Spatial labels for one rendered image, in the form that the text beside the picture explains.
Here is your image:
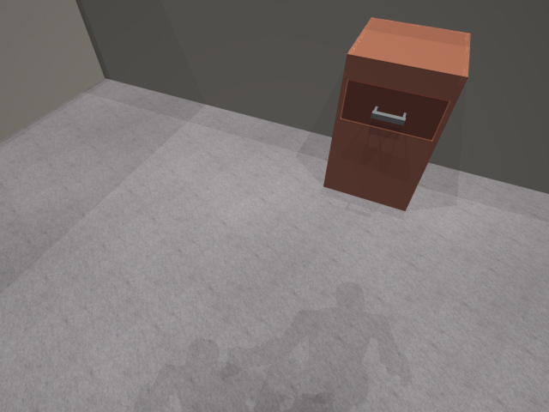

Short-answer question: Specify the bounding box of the handle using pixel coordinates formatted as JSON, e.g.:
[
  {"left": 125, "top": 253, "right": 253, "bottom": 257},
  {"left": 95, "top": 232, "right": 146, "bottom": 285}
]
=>
[{"left": 371, "top": 106, "right": 406, "bottom": 125}]

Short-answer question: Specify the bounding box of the drawer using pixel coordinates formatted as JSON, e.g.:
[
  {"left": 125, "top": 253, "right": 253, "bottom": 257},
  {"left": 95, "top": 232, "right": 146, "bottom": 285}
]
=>
[{"left": 341, "top": 79, "right": 449, "bottom": 140}]

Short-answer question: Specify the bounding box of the cabinet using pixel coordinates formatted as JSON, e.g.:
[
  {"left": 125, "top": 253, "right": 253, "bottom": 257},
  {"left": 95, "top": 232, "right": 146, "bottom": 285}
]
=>
[{"left": 323, "top": 17, "right": 471, "bottom": 211}]

